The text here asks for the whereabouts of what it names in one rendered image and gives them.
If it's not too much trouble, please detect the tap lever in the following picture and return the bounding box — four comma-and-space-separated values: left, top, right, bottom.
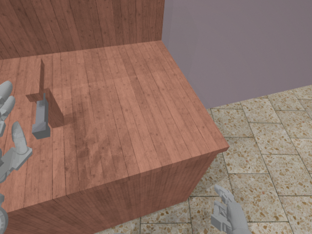
32, 93, 50, 139

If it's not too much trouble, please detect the robot left hand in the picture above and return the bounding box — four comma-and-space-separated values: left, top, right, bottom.
0, 81, 33, 183

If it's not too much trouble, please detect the robot right hand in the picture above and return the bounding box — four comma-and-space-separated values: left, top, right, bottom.
211, 185, 249, 234

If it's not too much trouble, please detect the counter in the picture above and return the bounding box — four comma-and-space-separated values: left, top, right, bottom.
0, 0, 230, 234

